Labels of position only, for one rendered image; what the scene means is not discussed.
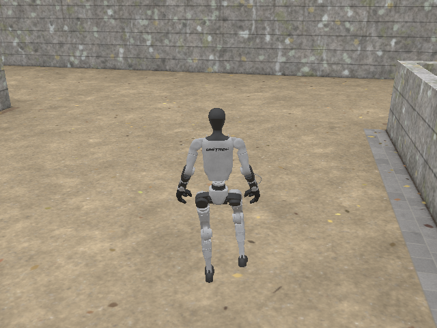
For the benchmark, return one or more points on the right robot upper arm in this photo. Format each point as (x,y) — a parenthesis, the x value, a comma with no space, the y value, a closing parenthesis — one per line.
(239,144)

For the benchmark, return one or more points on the right robot hand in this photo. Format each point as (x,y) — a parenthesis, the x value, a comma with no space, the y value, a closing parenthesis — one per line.
(252,193)

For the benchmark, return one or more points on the right robot shin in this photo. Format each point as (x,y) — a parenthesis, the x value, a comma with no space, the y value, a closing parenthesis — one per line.
(240,235)

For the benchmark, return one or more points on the robot left thigh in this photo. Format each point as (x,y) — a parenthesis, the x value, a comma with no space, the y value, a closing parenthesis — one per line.
(203,210)

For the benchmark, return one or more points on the left robot forearm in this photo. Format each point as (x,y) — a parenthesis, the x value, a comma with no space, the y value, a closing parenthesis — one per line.
(183,181)

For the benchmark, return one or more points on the right robot forearm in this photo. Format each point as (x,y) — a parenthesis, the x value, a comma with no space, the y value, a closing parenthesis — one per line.
(251,180)

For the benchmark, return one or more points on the left robot upper arm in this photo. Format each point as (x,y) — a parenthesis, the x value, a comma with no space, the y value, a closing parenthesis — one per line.
(192,156)

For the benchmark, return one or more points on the left robot hand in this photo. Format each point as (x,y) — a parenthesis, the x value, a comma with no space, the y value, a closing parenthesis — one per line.
(185,193)

